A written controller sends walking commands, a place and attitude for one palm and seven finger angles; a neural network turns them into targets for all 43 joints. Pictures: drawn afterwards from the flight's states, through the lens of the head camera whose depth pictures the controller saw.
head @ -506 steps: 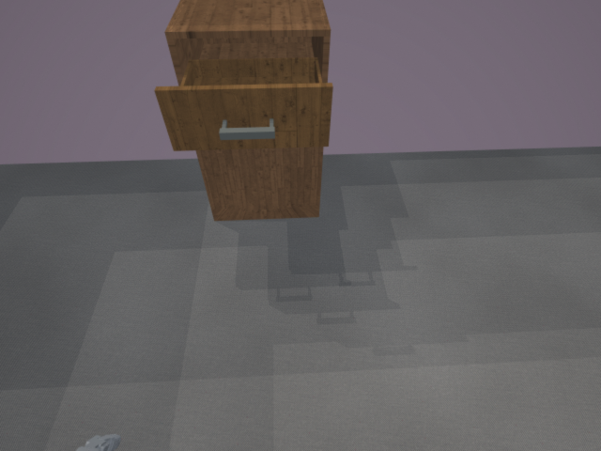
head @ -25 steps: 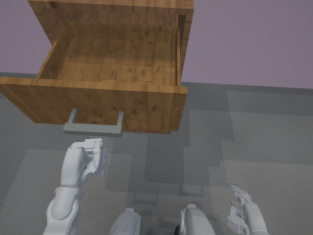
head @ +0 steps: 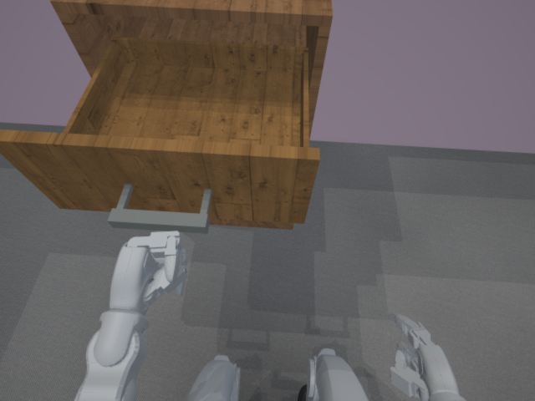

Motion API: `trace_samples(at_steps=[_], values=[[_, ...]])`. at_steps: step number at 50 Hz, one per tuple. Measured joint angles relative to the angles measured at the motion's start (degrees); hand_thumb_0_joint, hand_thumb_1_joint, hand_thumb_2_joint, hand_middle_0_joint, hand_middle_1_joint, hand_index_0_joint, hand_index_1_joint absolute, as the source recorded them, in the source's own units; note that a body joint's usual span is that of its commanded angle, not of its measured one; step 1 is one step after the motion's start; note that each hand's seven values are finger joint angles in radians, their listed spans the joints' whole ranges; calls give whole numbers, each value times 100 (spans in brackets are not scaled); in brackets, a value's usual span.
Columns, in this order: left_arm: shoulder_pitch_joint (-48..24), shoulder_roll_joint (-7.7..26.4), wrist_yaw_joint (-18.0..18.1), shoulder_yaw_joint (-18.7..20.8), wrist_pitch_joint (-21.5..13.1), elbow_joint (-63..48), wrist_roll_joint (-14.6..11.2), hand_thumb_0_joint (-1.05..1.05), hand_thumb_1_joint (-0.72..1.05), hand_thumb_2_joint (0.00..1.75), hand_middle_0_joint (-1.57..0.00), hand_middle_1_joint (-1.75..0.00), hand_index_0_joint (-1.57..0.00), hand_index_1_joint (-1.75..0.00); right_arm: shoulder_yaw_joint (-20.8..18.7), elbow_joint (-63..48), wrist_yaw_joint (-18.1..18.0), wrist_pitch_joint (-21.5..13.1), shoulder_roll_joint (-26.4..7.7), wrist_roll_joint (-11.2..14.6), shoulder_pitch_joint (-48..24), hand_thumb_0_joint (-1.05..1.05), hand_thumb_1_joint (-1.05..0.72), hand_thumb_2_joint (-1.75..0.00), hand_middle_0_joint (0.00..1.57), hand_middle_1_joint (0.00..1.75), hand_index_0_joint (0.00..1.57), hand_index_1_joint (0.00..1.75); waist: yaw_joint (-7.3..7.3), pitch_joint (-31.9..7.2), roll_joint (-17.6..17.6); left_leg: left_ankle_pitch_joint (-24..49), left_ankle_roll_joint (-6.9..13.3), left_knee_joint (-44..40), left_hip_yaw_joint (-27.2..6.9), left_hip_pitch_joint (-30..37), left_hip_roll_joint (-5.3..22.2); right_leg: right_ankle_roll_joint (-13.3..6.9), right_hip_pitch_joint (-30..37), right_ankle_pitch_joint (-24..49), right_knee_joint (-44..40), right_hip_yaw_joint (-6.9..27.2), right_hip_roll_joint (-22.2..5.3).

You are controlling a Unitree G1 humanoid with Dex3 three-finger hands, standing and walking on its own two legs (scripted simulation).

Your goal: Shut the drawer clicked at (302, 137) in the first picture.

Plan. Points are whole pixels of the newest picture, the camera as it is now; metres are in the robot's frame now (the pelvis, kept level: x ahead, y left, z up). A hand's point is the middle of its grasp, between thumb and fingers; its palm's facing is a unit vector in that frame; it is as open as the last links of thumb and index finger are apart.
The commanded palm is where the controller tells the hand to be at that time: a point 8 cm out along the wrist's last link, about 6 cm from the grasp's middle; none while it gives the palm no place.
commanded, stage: push the drawer shut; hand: left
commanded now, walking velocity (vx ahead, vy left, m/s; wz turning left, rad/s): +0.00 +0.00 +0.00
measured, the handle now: (163, 207) +0.38 +0.17 +0.04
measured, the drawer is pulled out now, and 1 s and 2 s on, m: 0.29 0.19 0.06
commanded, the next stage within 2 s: none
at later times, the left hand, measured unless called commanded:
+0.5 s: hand (190, 228) +0.35 +0.13 +0.03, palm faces -0.05 -1.00 -0.06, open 3.0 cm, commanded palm +0.35 +0.19 +0.04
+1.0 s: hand (196, 195) +0.41 +0.13 +0.04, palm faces -0.04 -1.00 -0.06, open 3.2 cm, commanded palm +0.40 +0.19 +0.04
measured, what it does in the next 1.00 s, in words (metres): stands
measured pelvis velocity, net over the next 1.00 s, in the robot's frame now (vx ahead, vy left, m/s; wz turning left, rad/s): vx -0.01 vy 0.00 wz -0.02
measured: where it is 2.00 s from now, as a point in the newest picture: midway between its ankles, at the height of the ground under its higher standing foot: outside the picture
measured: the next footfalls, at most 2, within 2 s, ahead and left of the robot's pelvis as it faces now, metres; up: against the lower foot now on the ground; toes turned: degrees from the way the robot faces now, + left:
none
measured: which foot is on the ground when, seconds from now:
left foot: down 0.00-1.00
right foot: down 0.00-1.00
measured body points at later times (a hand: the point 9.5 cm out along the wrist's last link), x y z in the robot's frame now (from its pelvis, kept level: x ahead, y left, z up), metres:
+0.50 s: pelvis -0.01 +0.00 +0.00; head +0.10 +0.00 +0.44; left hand +0.35 +0.18 +0.04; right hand +0.13 -0.25 -0.11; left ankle +0.00 +0.12 -0.63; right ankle +0.04 -0.12 -0.63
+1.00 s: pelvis -0.01 +0.00 +0.01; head +0.11 +0.00 +0.44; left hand +0.40 +0.18 +0.04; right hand +0.08 -0.26 -0.11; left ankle +0.00 +0.12 -0.63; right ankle +0.04 -0.12 -0.63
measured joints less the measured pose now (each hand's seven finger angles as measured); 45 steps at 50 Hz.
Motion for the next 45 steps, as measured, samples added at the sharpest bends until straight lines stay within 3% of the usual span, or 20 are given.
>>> trace_samples(at_steps=[15,31,45], values=[[-1088,64,42,130,60,910,1,-1,86,93,-140,-160,-140,-160,46,286,-44,94,-12,8,11,1,-90,-90,20,30,20,30,-30,90,8,104,-12,-58,-11,-64,-16,-13,-59,88,-49,-9,-13],[-2512,239,-43,610,0,2358,-3,-1,83,91,-140,-160,-140,-160,28,502,-60,177,-52,6,147,1,-90,-90,20,30,20,30,-238,119,-25,220,2,-182,64,-120,14,-3,-142,241,-184,63,25],[-3044,238,3,887,-284,3060,87,2,85,90,-139,-160,-140,-160,-22,606,46,324,-47,-47,390,1,-91,-90,20,30,20,30,-343,104,-26,228,28,-283,159,-95,38,26,-164,277,-267,156,59]])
